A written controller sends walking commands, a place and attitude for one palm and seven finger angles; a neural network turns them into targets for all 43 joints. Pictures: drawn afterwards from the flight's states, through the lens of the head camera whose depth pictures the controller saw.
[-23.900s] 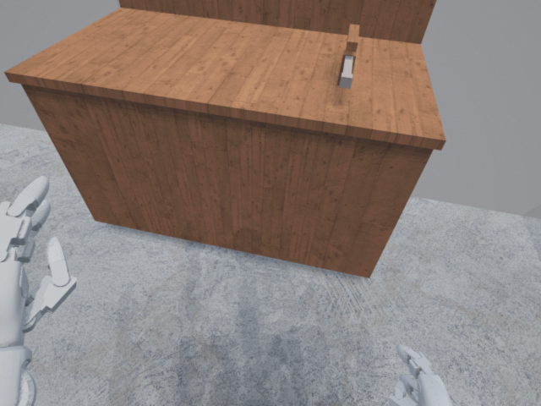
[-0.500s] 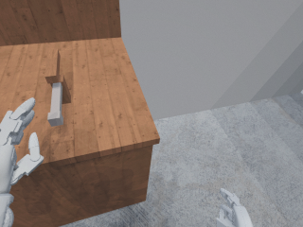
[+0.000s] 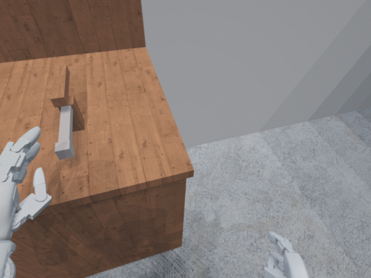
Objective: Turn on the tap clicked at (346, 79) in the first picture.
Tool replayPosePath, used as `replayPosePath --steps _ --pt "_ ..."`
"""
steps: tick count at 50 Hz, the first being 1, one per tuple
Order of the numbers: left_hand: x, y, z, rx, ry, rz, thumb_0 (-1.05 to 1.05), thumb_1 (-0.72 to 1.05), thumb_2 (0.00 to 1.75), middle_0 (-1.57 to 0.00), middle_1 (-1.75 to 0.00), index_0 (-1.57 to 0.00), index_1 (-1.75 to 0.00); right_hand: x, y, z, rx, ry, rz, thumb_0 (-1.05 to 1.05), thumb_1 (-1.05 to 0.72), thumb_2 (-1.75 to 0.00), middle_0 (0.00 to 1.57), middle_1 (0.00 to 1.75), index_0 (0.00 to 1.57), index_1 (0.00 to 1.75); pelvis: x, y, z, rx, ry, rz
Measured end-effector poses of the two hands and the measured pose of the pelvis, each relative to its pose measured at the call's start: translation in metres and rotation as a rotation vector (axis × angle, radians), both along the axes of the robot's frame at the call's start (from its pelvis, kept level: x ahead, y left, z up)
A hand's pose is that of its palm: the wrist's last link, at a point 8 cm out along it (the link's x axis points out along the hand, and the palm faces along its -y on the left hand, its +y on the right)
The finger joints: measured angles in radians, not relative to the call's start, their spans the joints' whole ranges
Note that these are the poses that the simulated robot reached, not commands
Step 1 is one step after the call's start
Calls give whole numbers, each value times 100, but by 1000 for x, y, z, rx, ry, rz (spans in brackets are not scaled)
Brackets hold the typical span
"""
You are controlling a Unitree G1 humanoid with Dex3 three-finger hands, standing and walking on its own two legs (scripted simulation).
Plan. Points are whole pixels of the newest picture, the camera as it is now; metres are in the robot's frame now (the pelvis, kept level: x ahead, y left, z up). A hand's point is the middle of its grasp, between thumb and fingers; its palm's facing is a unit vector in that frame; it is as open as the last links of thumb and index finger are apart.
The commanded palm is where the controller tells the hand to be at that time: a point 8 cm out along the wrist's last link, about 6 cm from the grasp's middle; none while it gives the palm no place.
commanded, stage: come to a stop and stand still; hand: left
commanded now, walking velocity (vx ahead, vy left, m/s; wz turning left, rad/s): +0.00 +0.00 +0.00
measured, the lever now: (64, 150) +0.33 +0.29 +0.10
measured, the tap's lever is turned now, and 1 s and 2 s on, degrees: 0 0 0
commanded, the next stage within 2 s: look again from close up in 0.46 s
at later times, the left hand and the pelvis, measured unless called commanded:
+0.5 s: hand (37, 184) +0.22 +0.27 +0.15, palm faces +0.39 -0.84 -0.37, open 7.5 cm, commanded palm +0.17 +0.29 +0.17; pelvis +0.02 +0.01 +0.00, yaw +2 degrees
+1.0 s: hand (16, 165) +0.24 +0.29 +0.18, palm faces +0.46 -0.78 -0.42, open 7.5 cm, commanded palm +0.15 +0.29 +0.17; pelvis +0.00 +0.00 +0.00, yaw +3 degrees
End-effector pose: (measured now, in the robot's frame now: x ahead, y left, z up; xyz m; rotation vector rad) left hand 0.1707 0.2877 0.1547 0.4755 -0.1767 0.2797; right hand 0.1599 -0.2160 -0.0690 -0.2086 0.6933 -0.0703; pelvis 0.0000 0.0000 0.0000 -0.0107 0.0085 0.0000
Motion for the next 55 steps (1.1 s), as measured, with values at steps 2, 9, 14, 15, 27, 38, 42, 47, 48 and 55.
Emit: replayPosePath --steps 2,9,14,15,27,38,42,47,48,55 --pt "-1 9 -3 -16 -11 52 2 88 90 -21 -30 -22 -30 -2 -5 0 -35 29 12 1 -90 -90 20 30 20 30 1 -2 0 -2 -2 9" --pt "12 5 15 -66 -166 73 2 88 90 -21 -30 -21 -30 11 -13 8 -87 10 40 1 -90 -90 20 30 20 30 6 -1 1 -10 -11 21" --pt "23 -5 21 -35 -161 -4 2 89 90 -21 -30 -21 -30 28 -7 16 -59 -55 14 1 -90 -90 20 30 20 30 12 3 1 -11 -2 15" --pt "25 -4 20 -27 -145 -9 2 89 90 -21 -30 -21 -30 31 -5 17 -52 -63 9 1 -90 -90 20 30 20 30 13 3 1 -11 0 14" --pt "10 16 8 -48 -80 76 2 89 90 -21 -30 -21 -30 36 13 11 -46 -12 55 1 -90 -90 20 30 20 30 14 8 1 -10 -6 31" --pt "3 17 14 -35 -98 79 2 88 90 -21 -30 -21 -30 27 18 9 -27 -15 45 1 -90 -90 20 30 20 30 7 10 2 -9 -19 31" --pt "1 18 10 -41 -83 86 2 89 90 -21 -30 -21 -30 20 14 8 -31 -5 36 1 -90 -90 20 30 20 30 5 10 2 -10 -20 32" --pt "8 21 21 52 -111 63 2 88 90 -21 -30 -21 -30 14 12 5 -74 15 76 1 -90 -90 20 30 20 30 0 6 0 -8 -26 60" --pt "13 27 28 87 -128 72 2 88 90 -21 -30 -21 -30 13 13 0 -81 28 109 1 -90 -90 20 30 20 30 -1 4 -2 3 -28 65" --pt "27 29 31 -116 -58 131 2 89 90 -20 -30 -20 -30 17 1 -18 3 42 101 1 -90 -90 20 30 20 30 -1 -4 -6 20 -19 35"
